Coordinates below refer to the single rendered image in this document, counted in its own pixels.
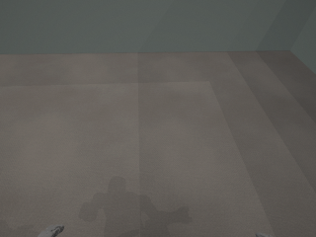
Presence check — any left robot hand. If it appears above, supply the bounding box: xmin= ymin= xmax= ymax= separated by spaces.
xmin=38 ymin=224 xmax=64 ymax=237

